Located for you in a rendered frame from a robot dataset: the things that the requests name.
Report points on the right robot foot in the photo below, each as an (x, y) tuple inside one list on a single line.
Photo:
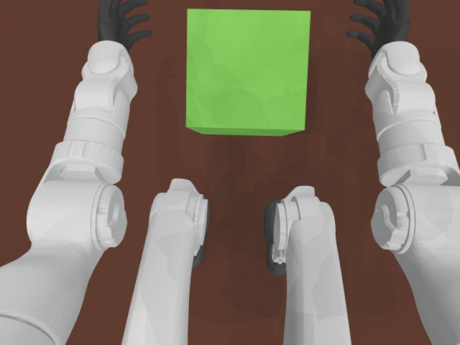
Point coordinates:
[(276, 268)]

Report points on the left robot forearm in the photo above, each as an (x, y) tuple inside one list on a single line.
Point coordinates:
[(97, 124)]

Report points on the right robot forearm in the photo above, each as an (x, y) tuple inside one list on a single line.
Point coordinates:
[(408, 129)]

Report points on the robot left upper arm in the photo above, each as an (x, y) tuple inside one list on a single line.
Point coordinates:
[(71, 224)]

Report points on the right robot hand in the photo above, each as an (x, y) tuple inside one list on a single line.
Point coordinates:
[(393, 24)]

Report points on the right robot thigh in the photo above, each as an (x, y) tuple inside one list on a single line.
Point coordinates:
[(316, 311)]

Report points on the carton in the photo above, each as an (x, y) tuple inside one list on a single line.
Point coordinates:
[(247, 71)]

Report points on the left robot hand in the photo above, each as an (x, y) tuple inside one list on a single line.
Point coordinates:
[(113, 27)]

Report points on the robot right upper arm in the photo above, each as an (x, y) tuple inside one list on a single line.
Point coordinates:
[(420, 225)]

